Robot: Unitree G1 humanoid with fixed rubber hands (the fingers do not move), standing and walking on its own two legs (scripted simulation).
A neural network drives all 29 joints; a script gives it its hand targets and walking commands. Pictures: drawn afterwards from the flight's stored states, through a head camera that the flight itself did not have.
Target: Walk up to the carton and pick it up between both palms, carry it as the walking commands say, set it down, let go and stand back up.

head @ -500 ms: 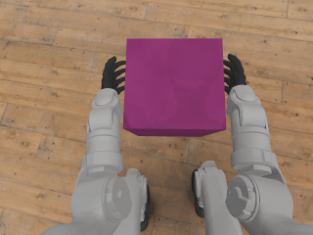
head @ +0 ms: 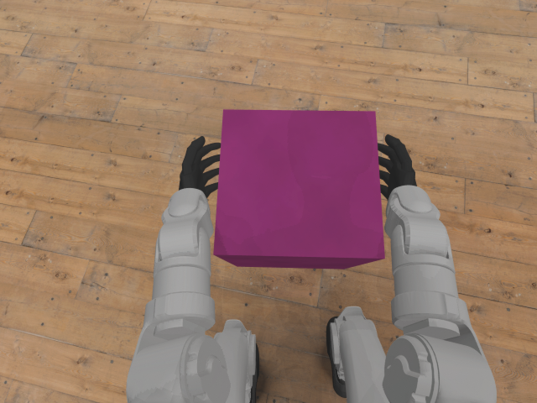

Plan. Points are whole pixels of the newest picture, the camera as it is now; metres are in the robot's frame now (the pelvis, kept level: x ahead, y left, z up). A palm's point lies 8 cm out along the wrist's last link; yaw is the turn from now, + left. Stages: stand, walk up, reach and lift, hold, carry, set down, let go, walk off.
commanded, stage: reach and lift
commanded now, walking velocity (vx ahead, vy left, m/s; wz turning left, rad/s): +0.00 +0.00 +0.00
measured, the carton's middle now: (293, 202) +0.43 -0.02 -0.12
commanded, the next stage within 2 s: none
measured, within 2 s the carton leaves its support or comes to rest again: neither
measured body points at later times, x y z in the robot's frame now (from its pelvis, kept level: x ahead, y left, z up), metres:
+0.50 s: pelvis +0.02 +0.00 +0.07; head +0.19 -0.02 +0.48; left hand +0.43 +0.13 +0.03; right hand +0.41 -0.18 +0.02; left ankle +0.05 +0.14 -0.59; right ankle +0.10 -0.14 -0.59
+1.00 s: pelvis +0.04 +0.00 +0.12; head +0.16 -0.02 +0.55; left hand +0.41 +0.13 +0.10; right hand +0.39 -0.17 +0.09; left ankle +0.05 +0.14 -0.59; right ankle +0.10 -0.14 -0.59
